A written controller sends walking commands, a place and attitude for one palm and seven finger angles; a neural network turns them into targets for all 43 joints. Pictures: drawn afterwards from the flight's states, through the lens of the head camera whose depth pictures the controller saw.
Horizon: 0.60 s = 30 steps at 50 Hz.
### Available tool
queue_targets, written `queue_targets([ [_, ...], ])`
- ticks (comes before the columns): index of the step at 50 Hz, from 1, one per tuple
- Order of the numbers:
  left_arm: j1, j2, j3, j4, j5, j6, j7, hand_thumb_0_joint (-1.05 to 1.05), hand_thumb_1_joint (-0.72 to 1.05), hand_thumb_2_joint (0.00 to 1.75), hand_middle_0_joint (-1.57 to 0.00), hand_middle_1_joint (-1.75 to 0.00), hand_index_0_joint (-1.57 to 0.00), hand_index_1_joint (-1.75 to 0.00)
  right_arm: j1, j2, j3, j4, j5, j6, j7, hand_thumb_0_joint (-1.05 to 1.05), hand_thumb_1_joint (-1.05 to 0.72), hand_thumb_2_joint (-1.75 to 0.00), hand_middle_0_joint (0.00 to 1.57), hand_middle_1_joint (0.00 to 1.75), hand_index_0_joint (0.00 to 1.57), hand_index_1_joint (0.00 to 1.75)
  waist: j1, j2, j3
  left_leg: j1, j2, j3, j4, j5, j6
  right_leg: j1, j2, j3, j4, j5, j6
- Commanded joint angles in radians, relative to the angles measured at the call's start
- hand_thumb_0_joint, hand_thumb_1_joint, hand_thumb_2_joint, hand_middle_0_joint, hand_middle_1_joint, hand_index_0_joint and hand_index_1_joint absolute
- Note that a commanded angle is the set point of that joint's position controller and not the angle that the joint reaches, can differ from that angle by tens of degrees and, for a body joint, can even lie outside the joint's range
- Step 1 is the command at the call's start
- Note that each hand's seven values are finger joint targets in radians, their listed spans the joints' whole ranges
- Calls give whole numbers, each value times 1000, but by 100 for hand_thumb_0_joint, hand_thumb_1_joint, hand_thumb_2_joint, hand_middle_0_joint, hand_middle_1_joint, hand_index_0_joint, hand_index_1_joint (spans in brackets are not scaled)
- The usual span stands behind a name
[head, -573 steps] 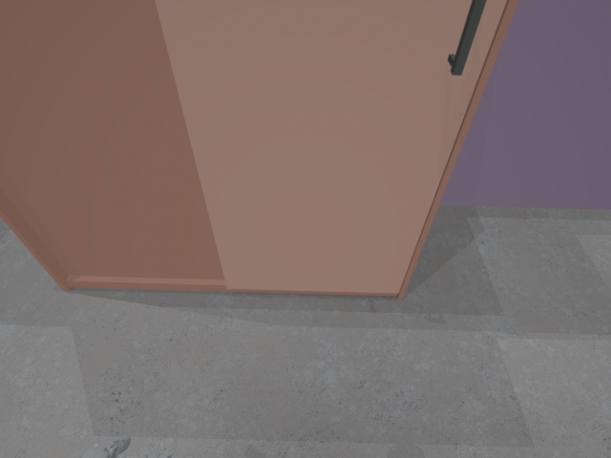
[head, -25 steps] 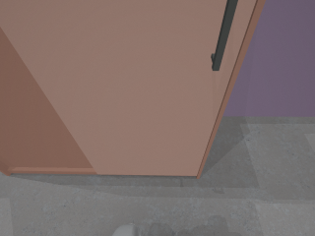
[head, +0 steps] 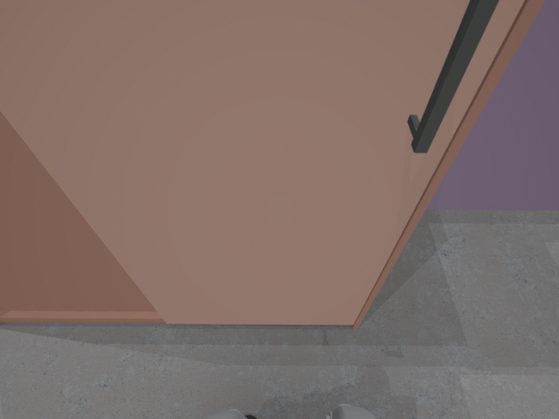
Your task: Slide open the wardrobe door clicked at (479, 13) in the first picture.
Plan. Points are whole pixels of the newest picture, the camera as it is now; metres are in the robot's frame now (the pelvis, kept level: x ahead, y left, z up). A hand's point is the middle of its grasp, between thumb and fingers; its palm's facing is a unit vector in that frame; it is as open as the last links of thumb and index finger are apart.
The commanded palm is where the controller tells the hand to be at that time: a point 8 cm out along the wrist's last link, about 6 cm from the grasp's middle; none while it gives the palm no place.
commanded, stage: come to a stop and stand still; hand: right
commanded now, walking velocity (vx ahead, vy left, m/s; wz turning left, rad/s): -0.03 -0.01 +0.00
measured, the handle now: (448, 57) +0.46 -0.16 +0.28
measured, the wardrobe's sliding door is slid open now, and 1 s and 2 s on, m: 0.00 0.00 0.00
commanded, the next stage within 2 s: look again from close up in 1.52 s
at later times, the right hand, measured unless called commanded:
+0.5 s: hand out of the picture -0.06 -0.21 -0.17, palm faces +0.04 +0.97 -0.22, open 7.4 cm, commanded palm none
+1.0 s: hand out of the picture -0.08 -0.17 -0.17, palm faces +0.02 +0.99 -0.14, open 7.4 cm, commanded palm none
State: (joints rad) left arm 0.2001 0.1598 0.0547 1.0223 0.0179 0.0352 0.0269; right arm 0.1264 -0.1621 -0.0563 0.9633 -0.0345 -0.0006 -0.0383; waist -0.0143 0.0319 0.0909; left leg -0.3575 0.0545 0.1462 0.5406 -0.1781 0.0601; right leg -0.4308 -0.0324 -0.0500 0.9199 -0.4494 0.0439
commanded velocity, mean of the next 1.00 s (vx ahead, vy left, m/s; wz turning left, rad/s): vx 0.00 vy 0.00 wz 0.00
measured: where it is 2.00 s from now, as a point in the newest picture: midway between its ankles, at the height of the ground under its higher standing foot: outside the picture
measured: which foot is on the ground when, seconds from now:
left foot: down 0.00-0.12, up 0.14-0.44, down 0.46-1.00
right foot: up 0.00-0.10, down 0.12-1.00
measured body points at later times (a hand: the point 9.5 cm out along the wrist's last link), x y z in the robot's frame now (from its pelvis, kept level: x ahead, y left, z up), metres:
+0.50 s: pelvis -0.05 -0.03 +0.00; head -0.02 -0.02 +0.45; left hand +0.01 +0.19 -0.15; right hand -0.06 -0.26 -0.15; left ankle -0.10 +0.08 -0.73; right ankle +0.01 -0.14 -0.73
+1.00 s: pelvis -0.06 -0.02 +0.01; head -0.05 -0.03 +0.46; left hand -0.11 +0.18 -0.15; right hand -0.08 -0.22 -0.16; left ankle -0.10 +0.08 -0.73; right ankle +0.01 -0.14 -0.73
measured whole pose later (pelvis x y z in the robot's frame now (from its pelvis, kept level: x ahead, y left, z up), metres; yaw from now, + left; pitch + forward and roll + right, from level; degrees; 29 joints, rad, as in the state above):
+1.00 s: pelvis -0.06 -0.02 +0.01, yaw +0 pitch -2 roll +1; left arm 0.36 0.10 0.00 1.17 0.02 0.01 0.03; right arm 0.33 -0.11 0.00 1.13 -0.02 -0.01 -0.04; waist 0.01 0.01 0.03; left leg -0.10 -0.03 0.06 0.42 -0.30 0.03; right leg -0.28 -0.04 -0.06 0.45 -0.14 0.00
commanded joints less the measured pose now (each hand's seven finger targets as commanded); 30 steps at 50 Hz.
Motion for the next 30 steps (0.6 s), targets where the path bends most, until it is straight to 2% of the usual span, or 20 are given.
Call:
queue_targets([
  [1, 129, 28, 8, -36, -5, -5, -7, 0, 90, 90, -20, -30, -20, -30, 92, -186, -48, -41, -3, 3, -7, 0, -90, -90, 20, 30, 20, 30, -8, 134, -145, 103, 286, -257, -183, 318, 141, 83, 4, 7, -116, 20, 7],
  [2, 142, 25, 8, -36, -6, -11, -6, 0, 90, 90, -20, -30, -20, -30, 90, -185, -48, -41, -4, 5, -5, 0, -90, -90, 20, 30, 20, 30, -1, 128, -166, 113, 269, -251, -158, 296, 128, 126, 12, -6, -206, 57, 7],
  [4, 194, 34, 6, -21, -7, -25, -4, 0, 90, 90, -20, -30, -20, -30, 70, -171, -44, -44, 6, 15, -1, 0, -90, -90, 20, 30, 20, 30, 37, 111, -162, 24, 217, -214, -88, 150, 60, 294, 16, -25, -446, 220, -3],
  [5, 202, 77, 12, -23, -6, -33, 0, 0, 90, 90, -20, -30, -20, -30, 84, -130, -33, -51, 12, 23, 4, 0, -90, -90, 20, 30, 20, 30, 40, -26, -164, -39, 141, -166, 5, -3, 10, 367, -54, 40, -545, 258, -23],
  [6, 160, 154, 24, -56, 6, -38, 3, 0, 90, 90, -20, -30, -20, -30, 90, -70, -22, -67, 20, 33, 9, 0, -90, -90, 20, 30, 20, 30, 33, -307, -100, -146, 12, -68, 154, -293, -66, 279, -269, 301, -665, 372, -102],
  [7, 80, 176, 18, -98, 11, -28, 8, 0, 90, 90, -20, -30, -20, -30, 76, -83, -19, -69, 15, 43, 4, 0, -90, -90, 20, 30, 20, 30, 26, -304, -56, -83, -13, -122, 317, -378, -72, 122, -339, 327, -696, 451, -188],
  [8, 12, 158, 10, -116, 17, -29, 11, 0, 90, 90, -20, -30, -20, -30, 89, -92, -25, -56, 14, 49, 5, 0, -90, -90, 20, 30, 20, 30, 3, -227, -41, -36, -5, -163, 414, -336, -67, 40, -320, 275, -698, 433, -226],
  [10, -31, 134, 1, -120, 12, -36, 19, 0, 90, 90, -20, -30, -20, -30, 145, -90, -31, -15, 5, 52, 7, 0, -90, -90, 20, 30, 20, 30, -25, -184, -48, -58, -28, -183, 536, -246, -65, 81, -232, 191, -653, 480, -201],
  [12, -26, 127, -5, -118, 4, -42, 18, 0, 90, 90, -20, -30, -20, -30, 184, -84, -23, 6, 6, 43, 9, 0, -90, -90, 20, 30, 20, 30, -29, -135, -73, -89, -25, -173, 543, -218, -77, 157, -203, 142, -635, 507, -199],
  [14, 3, 126, 0, -105, 3, -40, 17, 0, 90, 90, -20, -30, -20, -30, 190, -70, -15, 8, 10, 41, 8, 0, -90, -90, 20, 30, 20, 30, -9, -138, -100, -72, -18, -153, 462, -242, -92, 229, -196, 141, -638, 457, -201],
  [16, 40, 128, 1, -86, 5, -36, 16, 0, 90, 90, -20, -30, -20, -30, 170, -63, -5, 6, 10, 38, 7, 0, -90, -90, 20, 30, 20, 30, 15, -150, -99, -39, -6, -133, 319, -287, -95, 264, -214, 187, -652, 381, -214],
  [18, 70, 129, 0, -65, 7, -35, 14, 0, 90, 90, -20, -30, -20, -30, 174, -51, 7, 11, 12, 29, 8, 0, -90, -90, 20, 30, 20, 30, 29, -166, -103, 23, -4, -123, 133, -311, -92, 295, -221, 219, -647, 404, -219],
  [20, 82, 136, 2, -45, -2, -37, 10, 0, 90, 90, -20, -30, -20, -30, 238, -50, 12, 48, 15, 17, 5, 0, -90, -90, 20, 30, 20, 30, 9, -124, -141, 146, -17, -113, -82, -174, -90, 298, -191, 204, -605, 424, -184],
  [21, 86, 123, 0, -39, -9, -40, 7, 0, 90, 90, -20, -30, -20, -30, 272, -62, 14, 67, 13, 8, 1, 0, -90, -90, 20, 30, 20, 30, -3, -74, -151, 223, -2, -125, -200, -61, -86, 264, -151, 172, -568, 391, -142],
  [22, 87, 90, -5, -33, -18, -43, 1, 0, 90, 90, -20, -30, -20, -30, 275, -98, 12, 77, 11, -4, -4, 0, -90, -90, 20, 30, 20, 30, 5, 9, -138, 273, 66, -214, -237, 34, -59, 203, -100, 118, -509, 371, -92],
  [23, 67, 60, -14, -40, -20, -42, -1, 0, 90, 90, -20, -30, -20, -30, 262, -125, 11, 80, 12, -10, -5, 0, -90, -90, 20, 30, 20, 30, 14, 100, -111, 228, 159, -283, -245, 111, -20, 186, -43, 47, -483, 293, -52],
  [24, 57, 51, -19, -43, -17, -41, -5, 0, 90, 90, -20, -30, -20, -30, 235, -137, 16, 76, 18, -13, -3, 0, -90, -90, 20, 30, 20, 30, 24, 110, -80, 156, 198, -290, -244, 121, 6, 212, -23, 40, -498, 263, -40],
  [26, 59, 59, -15, -10, -5, -41, -4, 0, 90, 90, -20, -30, -20, -30, 218, -95, 25, 83, 20, -24, -4, 0, -90, -90, 20, 30, 20, 30, 25, 162, -84, 137, 132, -249, -211, 185, -6, 265, -45, 42, -499, 358, -41],
  [27, 70, 65, -16, -1, -7, -41, -3, 0, 90, 90, -20, -30, -20, -30, 222, -89, 29, 88, 19, -25, -5, 0, -90, -90, 20, 30, 20, 30, 25, 148, -76, 140, 120, -231, -215, 179, -14, 268, -53, 44, -502, 374, -44],
  [30, 84, 66, -24, 41, -7, -34, -3, 0, 90, 90, -20, -30, -20, -30, 225, -75, 36, 100, 23, -17, -4, 0, -90, -90, 20, 30, 20, 30, 28, 45, 1, 58, 90, -222, -270, -89, -29, 291, -68, 58, -534, 325, -42],
])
